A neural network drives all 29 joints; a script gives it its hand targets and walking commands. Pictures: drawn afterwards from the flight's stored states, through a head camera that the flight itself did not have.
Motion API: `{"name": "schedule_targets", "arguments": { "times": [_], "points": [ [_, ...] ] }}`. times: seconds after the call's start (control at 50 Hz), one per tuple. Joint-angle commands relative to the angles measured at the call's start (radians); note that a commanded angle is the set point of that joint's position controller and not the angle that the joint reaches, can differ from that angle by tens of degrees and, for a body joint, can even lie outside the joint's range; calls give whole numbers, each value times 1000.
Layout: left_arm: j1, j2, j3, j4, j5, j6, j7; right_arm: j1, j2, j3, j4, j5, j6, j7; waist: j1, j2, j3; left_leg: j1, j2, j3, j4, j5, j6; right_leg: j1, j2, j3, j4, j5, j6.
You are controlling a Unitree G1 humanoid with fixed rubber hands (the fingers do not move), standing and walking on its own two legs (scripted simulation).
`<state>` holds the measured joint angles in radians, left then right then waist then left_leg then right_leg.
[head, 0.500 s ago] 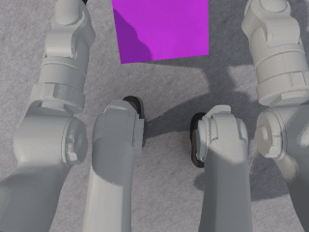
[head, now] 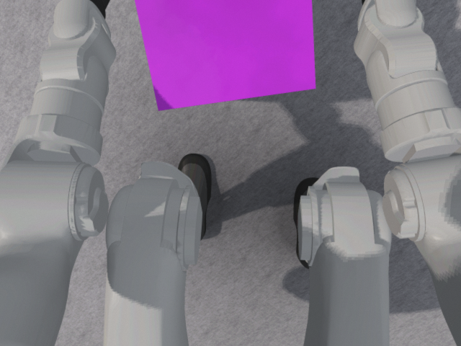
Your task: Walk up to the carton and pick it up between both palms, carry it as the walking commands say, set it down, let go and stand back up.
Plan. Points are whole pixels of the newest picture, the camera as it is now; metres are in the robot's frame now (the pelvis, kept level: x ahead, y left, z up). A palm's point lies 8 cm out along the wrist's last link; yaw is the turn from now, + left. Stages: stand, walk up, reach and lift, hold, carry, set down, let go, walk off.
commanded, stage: reach and lift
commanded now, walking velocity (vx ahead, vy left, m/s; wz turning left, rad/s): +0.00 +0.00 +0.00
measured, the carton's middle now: out of the picture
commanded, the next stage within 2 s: none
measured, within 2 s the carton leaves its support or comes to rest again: leaves its support in 1.02 s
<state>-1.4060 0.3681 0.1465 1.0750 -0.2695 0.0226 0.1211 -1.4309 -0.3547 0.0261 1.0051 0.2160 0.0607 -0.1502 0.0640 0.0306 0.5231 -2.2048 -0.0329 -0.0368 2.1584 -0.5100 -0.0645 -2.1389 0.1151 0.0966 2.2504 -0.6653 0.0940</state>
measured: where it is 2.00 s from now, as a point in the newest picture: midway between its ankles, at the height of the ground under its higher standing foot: (250, 224)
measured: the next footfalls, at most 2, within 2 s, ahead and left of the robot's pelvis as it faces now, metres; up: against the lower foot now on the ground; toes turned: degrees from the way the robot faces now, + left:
none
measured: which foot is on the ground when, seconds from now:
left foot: down 0.00-1.00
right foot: down 0.00-1.00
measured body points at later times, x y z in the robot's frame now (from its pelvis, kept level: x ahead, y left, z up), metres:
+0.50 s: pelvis -0.01 +0.00 +0.01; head +0.37 +0.00 +0.23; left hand +0.53 +0.20 -0.19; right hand +0.55 -0.09 -0.19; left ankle +0.14 +0.13 -0.34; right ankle +0.10 -0.13 -0.34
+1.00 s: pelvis +0.00 -0.01 -0.01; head +0.37 +0.00 +0.24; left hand +0.54 +0.19 -0.18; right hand +0.56 -0.09 -0.19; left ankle +0.14 +0.13 -0.34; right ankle +0.10 -0.13 -0.34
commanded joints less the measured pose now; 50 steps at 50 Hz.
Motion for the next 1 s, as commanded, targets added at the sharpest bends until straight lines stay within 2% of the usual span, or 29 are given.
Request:
{"name": "schedule_targets", "arguments": {
  "times": [0.0, 0.06, 0.1, 0.16, 0.18, 0.26, 0.32, 0.34, 0.4, 0.44, 0.5, 0.52, 0.56, 0.62, 0.68, 0.7, 0.72, 0.74, 0.76, 0.78, 0.8, 0.82, 0.88, 0.92, 0.94, 0.96, 0.98],
  "points": [
    [-212, 50, 24, -107, 21, -35, -5, -296, -7, 14, -176, 17, -31, 5, 62, -148, -1637, 739, 8, 116, -114, 450, 17, 523, -44, -140, -229, 412, -20],
    [-199, 47, 33, -95, 36, -40, -2, -299, -7, 23, -206, 20, -35, 5, 80, -139, -1649, 765, 6, 115, -112, 478, 18, 512, -40, -144, -228, 429, -14],
    [-223, 14, 2, -113, 32, -40, -5, -308, 10, 38, -201, 34, -34, 8, 76, -112, -1650, 769, 7, 123, -124, 462, 15, 529, -37, -147, -229, 422, -19],
    [-248, 24, 3, -124, 36, -42, -3, -305, 19, 35, -179, 32, -28, 7, 77, -105, -1611, 781, 4, 126, -125, 447, 16, 493, -31, -149, -236, 397, -20],
    [-254, 12, -1, -133, 36, -39, -4, -301, 20, 28, -165, 28, -27, 7, 73, -102, -1589, 759, 3, 124, -130, 436, 13, 489, -33, -147, -237, 395, -23],
    [-282, -31, -31, -133, 19, -36, -11, -299, 29, -2, -113, -9, -26, 6, 16, -92, -1541, 753, -1, 117, -141, 387, 10, 463, -29, -155, -250, 346, -28],
    [-307, -50, -34, -131, 35, -39, -11, -308, 42, -20, -68, -28, -29, 8, 16, -58, -1504, 732, -7, 114, -146, 374, 1, 434, -27, -147, -253, 337, -42],
    [-318, -55, -34, -127, 32, -40, -9, -313, 42, -29, -66, -38, -32, 7, 4, -67, -1513, 746, -11, 110, -151, 366, 3, 434, -25, -157, -254, 324, -39],
    [-337, -104, -50, -119, 31, -41, -7, -334, 77, -32, -65, -50, -38, 7, -3, -59, -1522, 755, -18, 106, -147, 374, -2, 442, -19, -156, -251, 327, -46],
    [-345, -137, -41, -97, 44, -36, -11, -342, 126, -26, -41, -62, -37, 15, 12, -85, -1494, 742, -26, 105, -155, 359, 0, 437, -16, -157, -253, 308, -39],
    [-355, -217, -28, -77, 79, -37, -19, -366, 200, -32, -47, -90, -41, 25, 14, -84, -1475, 738, -36, 114, -155, 360, -3, 450, 0, -155, -261, 304, -41],
    [-346, -237, -7, -54, 102, -33, -23, -365, 216, -39, -30, -102, -38, 28, 25, -91, -1462, 721, -41, 108, -161, 352, 0, 451, 1, -157, -257, 303, -39],
    [-378, -347, -17, -61, 130, -28, -47, -395, 343, -34, -49, -134, -34, 48, 24, -91, -1450, 711, -52, 109, -155, 355, 3, 438, 16, -153, -255, 308, -38],
    [-529, -694, -99, -116, 140, -2, -136, -502, 717, 26, -41, -164, -6, 127, 29, -92, -1470, 688, -69, 124, -140, 366, -1, 445, 41, -152, -240, 335, -51],
    [-586, -898, -129, -138, 135, 26, -209, -566, 914, 35, -68, -194, 14, 181, 26, -125, -1482, 650, -81, 146, -106, 356, 3, 454, 55, -154, -230, 332, -55],
    [-602, -929, -123, -157, 141, 34, -224, -551, 968, 36, -68, -191, 22, 194, 37, -135, -1481, 634, -82, 147, -107, 351, 7, 447, 57, -159, -225, 330, -56],
    [-610, -965, -131, -168, 129, 45, -240, -548, 998, 32, -66, -195, 33, 206, 29, -127, -1480, 624, -86, 153, -99, 344, 9, 452, 59, -158, -225, 325, -61],
    [-614, -988, -132, -180, 138, 52, -251, -540, 1028, 38, -75, -191, 37, 215, 47, -122, -1468, 611, -84, 154, -97, 349, 9, 440, 60, -156, -221, 328, -64],
    [-611, -1011, -135, -177, 136, 62, -260, -529, 1052, 31, -68, -193, 44, 222, 44, -127, -1468, 607, -84, 158, -101, 341, 8, 436, 62, -160, -223, 323, -68],
    [-598, -1010, -125, -172, 141, 71, -268, -541, 1067, 34, -81, -191, 51, 227, 58, -135, -1460, 609, -83, 158, -96, 335, 14, 429, 60, -162, -220, 309, -64],
    [-584, -1037, -124, -174, 144, 79, -277, -528, 1076, 32, -88, -190, 54, 231, 55, -128, -1454, 593, -82, 165, -96, 328, 11, 424, 60, -160, -227, 303, -67],
    [-606, -1047, -124, -197, 146, 84, -286, -543, 1114, 32, -95, -184, 59, 237, 66, -136, -1469, 583, -83, 159, -91, 332, 18, 423, 63, -165, -218, 311, -68],
    [-573, -1088, -135, -191, 138, 102, -301, -533, 1140, 34, -117, -175, 69, 243, 57, -129, -1480, 582, -81, 165, -78, 351, 19, 415, 62, -168, -213, 336, -69],
    [-547, -1112, -140, -202, 143, 108, -306, -508, 1161, 30, -119, -174, 71, 249, 66, -115, -1463, 575, -80, 162, -83, 371, 19, 383, 65, -167, -209, 358, -73],
    [-548, -1107, -137, -209, 144, 110, -308, -488, 1169, 19, -101, -181, 76, 252, 55, -124, -1441, 565, -84, 156, -89, 372, 21, 369, 69, -175, -212, 361, -74],
    [-535, -1124, -141, -203, 141, 110, -308, -500, 1176, 27, -118, -175, 70, 250, 67, -123, -1445, 561, -84, 158, -83, 382, 22, 363, 70, -173, -207, 364, -76],
    [-517, -1134, -138, -199, 142, 113, -310, -489, 1170, 21, -116, -179, 72, 250, 60, -116, -1425, 554, -83, 156, -83, 386, 21, 354, 68, -168, -212, 369, -76]
  ]
}}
